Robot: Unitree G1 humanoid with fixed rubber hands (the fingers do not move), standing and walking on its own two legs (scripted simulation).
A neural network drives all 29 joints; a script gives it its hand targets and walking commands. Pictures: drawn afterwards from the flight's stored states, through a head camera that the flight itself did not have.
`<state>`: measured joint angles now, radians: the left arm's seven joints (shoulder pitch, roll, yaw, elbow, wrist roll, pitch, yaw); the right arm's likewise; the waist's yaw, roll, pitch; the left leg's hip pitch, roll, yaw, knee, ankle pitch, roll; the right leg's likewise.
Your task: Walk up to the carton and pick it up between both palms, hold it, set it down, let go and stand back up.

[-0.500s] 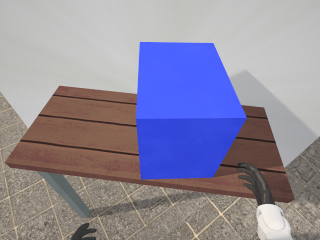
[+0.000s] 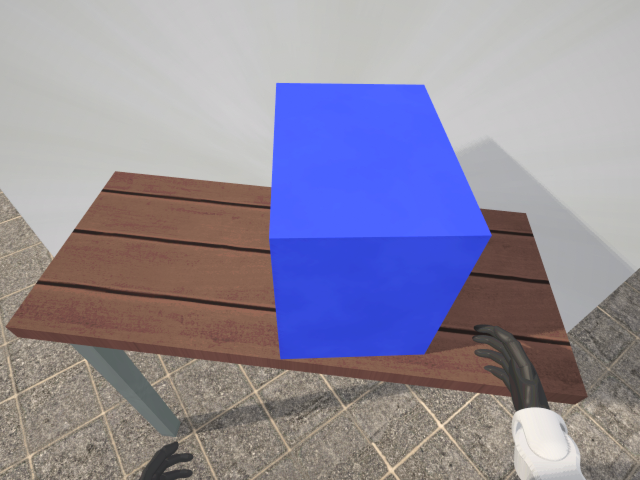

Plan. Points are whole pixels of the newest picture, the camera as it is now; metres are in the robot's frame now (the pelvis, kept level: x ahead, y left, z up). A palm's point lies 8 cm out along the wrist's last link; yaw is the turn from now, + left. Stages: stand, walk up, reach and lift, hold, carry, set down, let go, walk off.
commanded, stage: stand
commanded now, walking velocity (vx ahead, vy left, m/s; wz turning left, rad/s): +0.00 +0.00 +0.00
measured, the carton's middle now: (352, 222) +0.43 -0.05 +0.07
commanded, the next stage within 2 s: none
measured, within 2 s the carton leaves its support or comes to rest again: neither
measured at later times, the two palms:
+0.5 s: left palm (151, 469) +0.16 +0.22 -0.11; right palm (522, 394) +0.21 -0.24 +0.01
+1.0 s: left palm (155, 471) +0.16 +0.21 -0.11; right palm (523, 394) +0.21 -0.24 +0.00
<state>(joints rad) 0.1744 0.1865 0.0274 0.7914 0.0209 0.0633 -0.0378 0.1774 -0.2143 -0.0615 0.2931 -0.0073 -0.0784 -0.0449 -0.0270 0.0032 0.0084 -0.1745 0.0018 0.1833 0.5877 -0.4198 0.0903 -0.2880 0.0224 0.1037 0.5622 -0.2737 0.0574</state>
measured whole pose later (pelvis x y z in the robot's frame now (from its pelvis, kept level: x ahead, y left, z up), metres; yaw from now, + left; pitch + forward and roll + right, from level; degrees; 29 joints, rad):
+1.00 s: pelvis +0.01 +0.00 +0.00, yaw -1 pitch +1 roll -1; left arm 0.14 0.18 0.02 0.72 0.02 0.07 -0.05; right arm 0.20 -0.23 -0.05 0.23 -0.01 -0.09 -0.04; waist -0.04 0.01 0.01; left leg -0.19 0.00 0.21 0.62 -0.45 0.09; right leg -0.33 0.01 0.09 0.62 -0.31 0.06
